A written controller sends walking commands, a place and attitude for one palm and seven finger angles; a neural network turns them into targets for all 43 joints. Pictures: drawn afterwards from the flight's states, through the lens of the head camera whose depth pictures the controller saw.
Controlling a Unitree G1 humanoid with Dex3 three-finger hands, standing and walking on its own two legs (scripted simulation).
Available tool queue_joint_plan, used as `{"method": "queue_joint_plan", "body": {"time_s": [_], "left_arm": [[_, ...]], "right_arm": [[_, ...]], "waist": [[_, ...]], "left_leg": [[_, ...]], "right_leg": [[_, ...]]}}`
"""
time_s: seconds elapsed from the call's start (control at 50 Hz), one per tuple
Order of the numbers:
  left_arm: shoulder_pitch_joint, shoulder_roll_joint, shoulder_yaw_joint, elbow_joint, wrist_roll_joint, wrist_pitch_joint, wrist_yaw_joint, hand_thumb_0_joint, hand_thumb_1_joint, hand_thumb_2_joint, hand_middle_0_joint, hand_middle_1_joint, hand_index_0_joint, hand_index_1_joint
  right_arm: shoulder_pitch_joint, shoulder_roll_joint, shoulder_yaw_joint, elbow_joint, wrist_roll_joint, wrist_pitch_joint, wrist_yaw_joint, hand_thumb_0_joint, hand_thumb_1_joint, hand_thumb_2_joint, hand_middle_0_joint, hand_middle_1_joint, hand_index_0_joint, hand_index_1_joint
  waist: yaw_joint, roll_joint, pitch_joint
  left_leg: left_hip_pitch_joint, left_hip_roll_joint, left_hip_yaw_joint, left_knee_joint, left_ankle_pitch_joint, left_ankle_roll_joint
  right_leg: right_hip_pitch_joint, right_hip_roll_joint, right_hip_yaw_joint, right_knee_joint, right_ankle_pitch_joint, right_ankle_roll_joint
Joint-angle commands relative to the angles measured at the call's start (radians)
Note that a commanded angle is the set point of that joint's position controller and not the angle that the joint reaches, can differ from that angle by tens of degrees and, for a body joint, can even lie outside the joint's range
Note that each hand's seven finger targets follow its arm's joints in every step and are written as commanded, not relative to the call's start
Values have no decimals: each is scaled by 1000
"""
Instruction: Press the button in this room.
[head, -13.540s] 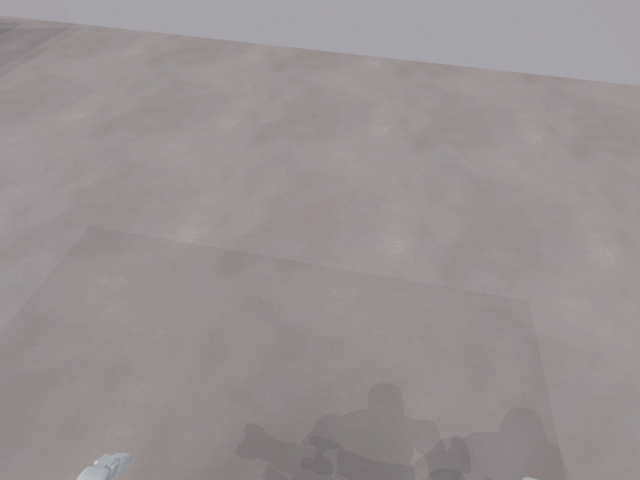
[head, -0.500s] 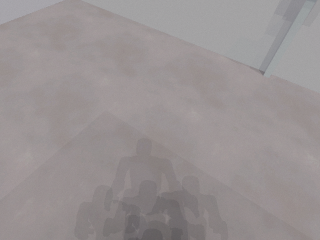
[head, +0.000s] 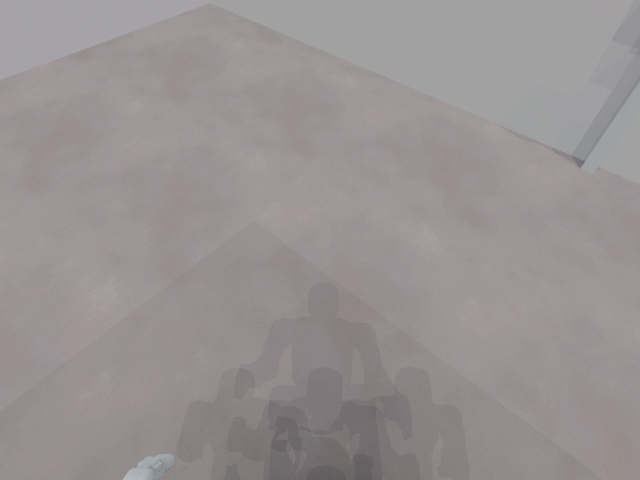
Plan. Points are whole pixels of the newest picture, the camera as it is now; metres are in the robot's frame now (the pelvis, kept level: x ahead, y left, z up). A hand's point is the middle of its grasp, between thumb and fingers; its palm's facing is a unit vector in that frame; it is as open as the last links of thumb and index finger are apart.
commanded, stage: turn or walk to find it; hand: left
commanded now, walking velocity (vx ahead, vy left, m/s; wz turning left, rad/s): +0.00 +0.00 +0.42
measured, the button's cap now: out of the picture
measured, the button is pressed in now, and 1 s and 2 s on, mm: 0 0 0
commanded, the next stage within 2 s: none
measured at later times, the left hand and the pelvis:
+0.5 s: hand out of the picture -0.05 +0.17 -0.16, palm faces +0.28 -0.92 -0.26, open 7.4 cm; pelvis -0.03 -0.03 +0.00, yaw +15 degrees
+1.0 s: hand out of the picture -0.04 +0.21 -0.16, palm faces +0.42 -0.87 -0.25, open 7.4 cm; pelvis -0.05 -0.02 +0.00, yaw +25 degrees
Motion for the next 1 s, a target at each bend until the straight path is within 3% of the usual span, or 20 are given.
{"method": "queue_joint_plan", "body": {"time_s": [0.0, 0.02, 0.04, 0.06, 0.1, 0.14, 0.18, 0.3, 0.46, 0.52, 0.54, 0.56, 0.58, 0.6, 0.62, 0.64, 0.68, 0.72, 0.86, 0.98], "left_arm": [[129, 96, 25, -38, -4, -42, 11, 0, 900, 900, -200, -300, -200, -300], [150, 147, 35, -35, 6, -54, 16, 0, 900, 900, -200, -300, -200, -300], [164, 235, 54, -40, 19, -61, 24, 0, 900, 900, -200, -300, -200, -300], [160, 240, 48, -56, 11, -56, 24, 0, 900, 900, -200, -300, -200, -300], [34, 173, 45, -84, 6, -56, 25, 0, 900, 900, -200, -300, -200, -300], [-14, 126, 27, -94, 4, -58, 22, 0, 900, 900, -200, -300, -200, -300], [26, 118, 24, -87, 5, -68, 18, 0, 900, 900, -200, -300, -200, -300], [145, 134, 33, -46, 13, -71, 20, 0, 900, 900, -200, -300, -200, -300], [200, 192, 47, -6, 26, -59, 16, 0, 900, 900, -200, -300, -200, -300], [170, 203, 51, 2, 20, -53, 14, 0, 900, 900, -200, -300, -200, -300], [153, 193, 50, 2, 13, -48, 12, 0, 900, 900, -200, -300, -200, -300], [164, 154, 45, -12, 5, -41, 10, 0, 900, 900, -200, -300, -200, -300], [138, 88, 24, -50, 2, -34, 4, 0, 900, 900, -200, -300, -200, -300], [87, 104, 19, -60, 10, -21, 10, 0, 900, 900, -200, -300, -200, -300], [72, 105, 22, -53, 13, -16, 7, 0, 900, 900, -200, -300, -200, -300], [70, 100, 26, -37, 12, -12, 5, 0, 900, 900, -200, -300, -200, -300], [87, 117, 31, -19, 10, -15, -4, 0, 900, 900, -200, -300, -200, -300], [107, 113, 27, -10, 8, -19, -6, 0, 900, 900, -200, -300, -200, -300], [33, 96, 21, -51, 4, -19, 3, 0, 900, 900, -200, -300, -200, -300], [69, 83, 20, -60, -4, -32, 5, 0, 900, 900, -200, -300, -200, -300]], "right_arm": [[-19, -188, -56, -74, 6, -13, -4, 0, -900, -900, 200, 300, 200, 300], [2, -141, -51, -78, 15, -13, 1, 0, -900, -900, 200, 300, 200, 300], [3, -81, -40, -103, 18, -13, 6, 0, -900, -900, 200, 300, 200, 300], [-30, -133, -55, -109, 9, -2, 3, 0, -900, -900, 200, 300, 200, 300], [4, -137, -64, -61, -1, 24, 12, 0, -900, -900, 200, 300, 200, 300], [57, -118, -62, -29, -2, 29, 23, 0, -900, -900, 200, 300, 200, 300], [75, -109, -56, -21, 0, 30, 24, 0, -900, -900, 200, 300, 200, 300], [-12, -110, -47, -39, 1, 28, 21, 0, -900, -900, 200, 300, 200, 300], [-100, -88, -20, -63, 18, 8, 19, 0, -900, -900, 200, 300, 200, 300], [-43, -99, -19, -55, 19, -5, 15, 0, -900, -900, 200, 300, 200, 300], [-10, -115, -23, -46, 19, -11, 17, 0, -900, -900, 200, 300, 200, 300], [25, -182, -37, -43, 13, -23, 16, 0, -900, -900, 200, 300, 200, 300], [56, -273, -58, -46, 7, -24, 9, 0, -900, -900, 200, 300, 200, 300], [75, -296, -60, -33, 7, -11, 4, 0, -900, -900, 200, 300, 200, 300], [46, -261, -50, -33, 4, -15, -4, 0, -900, -900, 200, 300, 200, 300], [-4, -238, -46, -43, 3, -17, -12, 0, -900, -900, 200, 300, 200, 300], [-71, -205, -31, -64, 5, -21, -14, 0, -900, -900, 200, 300, 200, 300], [-62, -202, -30, -66, 9, -28, -14, 0, -900, -900, 200, 300, 200, 300], [4, -205, -44, -62, 3, -25, -10, 0, -900, -900, 200, 300, 200, 300], [-27, -209, -53, -75, -3, -13, -5, 0, -900, -900, 200, 300, 200, 300]], "waist": [[70, 108, -128], [73, -37, -147], [85, -306, -131], [95, -245, -101], [35, -181, 0], [-3, -121, 18], [7, -153, -4], [60, -159, -33], [99, -207, -96], [56, -195, -129], [30, -131, -136], [9, 46, -161], [-12, 310, -126], [-27, 235, -111], [-14, 185, -86], [5, 244, -71], [32, 195, -34], [40, 153, -56], [10, 133, -57], [38, 177, -70]], "left_leg": [[-39, 194, -252, -22, 278, 86], [-176, 122, -185, 74, 99, 27], [-345, -20, -14, 296, -264, -45], [-310, 6, -24, 487, -370, -44], [-287, 43, -50, 681, -251, -45], [-284, 59, -15, 740, -156, -59], [-295, 60, 4, 754, -107, -78], [-306, 95, 26, 639, -155, -103], [-153, 84, 118, 297, -259, -78], [-5, 73, 151, 85, -122, -63], [104, 83, 136, -50, 6, -52], [242, 201, -17, -141, 138, -9], [301, 426, -298, -164, 480, 97], [216, 474, -263, -153, 522, 165], [184, 430, -219, -160, 491, 169], [162, 381, -197, -157, 454, 151], [143, 311, -121, -141, 482, 133], [169, 280, -92, -131, 528, 124], [170, 293, -174, -124, 506, 154], [44, 251, -243, -77, 423, 133]], "right_leg": [[223, -1, -19, -342, 220, -16], [371, -118, 85, -440, 248, -45], [425, -371, 340, -483, 321, -148], [254, -454, 354, -499, 356, -231], [85, -348, 245, -549, 129, -214], [79, -268, 106, -515, 201, -170], [135, -238, 37, -497, 283, -156], [251, -290, 33, -464, 413, -196], [300, -330, -4, -375, 607, -231], [245, -320, -52, -296, 576, -183], [173, -293, -95, -224, 502, -137], [25, -216, -152, -62, 320, -75], [-219, -89, -167, 126, -166, -3], [-188, -84, -76, 239, -214, -15], [-197, -93, -41, 282, -158, -17], [-216, -95, -22, 314, -104, -8], [-211, -79, -12, 345, -16, -3], [-200, -65, -16, 342, 21, 6], [-164, -48, -2, 206, -11, 19], [46, 7, -32, -109, 43, -3]]}}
